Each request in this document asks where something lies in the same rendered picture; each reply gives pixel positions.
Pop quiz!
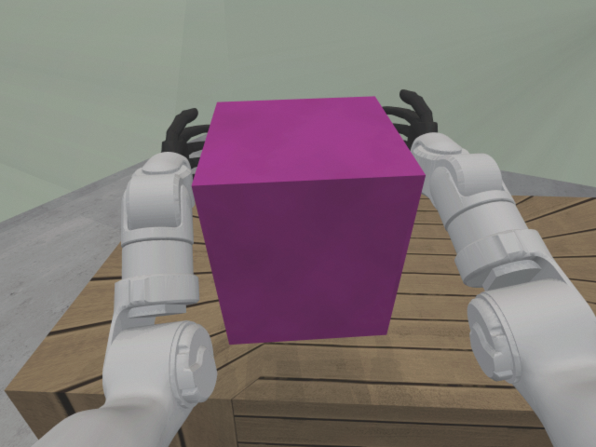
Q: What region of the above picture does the robot left upper arm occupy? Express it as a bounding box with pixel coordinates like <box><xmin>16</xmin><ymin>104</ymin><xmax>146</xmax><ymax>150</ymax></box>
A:
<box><xmin>31</xmin><ymin>320</ymin><xmax>217</xmax><ymax>447</ymax></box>

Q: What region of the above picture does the robot right upper arm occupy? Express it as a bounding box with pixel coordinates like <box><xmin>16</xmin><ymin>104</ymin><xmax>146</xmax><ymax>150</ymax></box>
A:
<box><xmin>467</xmin><ymin>278</ymin><xmax>596</xmax><ymax>447</ymax></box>

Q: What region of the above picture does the left robot hand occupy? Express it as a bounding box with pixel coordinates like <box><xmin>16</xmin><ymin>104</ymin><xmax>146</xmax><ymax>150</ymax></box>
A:
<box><xmin>161</xmin><ymin>108</ymin><xmax>210</xmax><ymax>180</ymax></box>

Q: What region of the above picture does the right robot hand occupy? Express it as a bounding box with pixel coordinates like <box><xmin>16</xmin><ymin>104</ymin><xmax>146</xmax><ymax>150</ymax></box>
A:
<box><xmin>383</xmin><ymin>89</ymin><xmax>438</xmax><ymax>151</ymax></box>

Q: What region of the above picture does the right robot forearm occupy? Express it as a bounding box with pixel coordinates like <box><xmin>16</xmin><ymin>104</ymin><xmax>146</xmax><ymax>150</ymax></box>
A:
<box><xmin>411</xmin><ymin>132</ymin><xmax>596</xmax><ymax>325</ymax></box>

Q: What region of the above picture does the carton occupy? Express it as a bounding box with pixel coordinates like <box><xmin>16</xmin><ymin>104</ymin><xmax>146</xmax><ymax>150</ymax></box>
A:
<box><xmin>192</xmin><ymin>96</ymin><xmax>426</xmax><ymax>345</ymax></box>

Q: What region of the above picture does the left robot forearm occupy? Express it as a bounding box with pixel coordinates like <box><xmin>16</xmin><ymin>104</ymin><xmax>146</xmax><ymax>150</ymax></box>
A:
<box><xmin>102</xmin><ymin>152</ymin><xmax>199</xmax><ymax>398</ymax></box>

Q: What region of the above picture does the pedestal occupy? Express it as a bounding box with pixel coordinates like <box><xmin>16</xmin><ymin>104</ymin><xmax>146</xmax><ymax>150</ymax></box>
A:
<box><xmin>5</xmin><ymin>194</ymin><xmax>596</xmax><ymax>447</ymax></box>

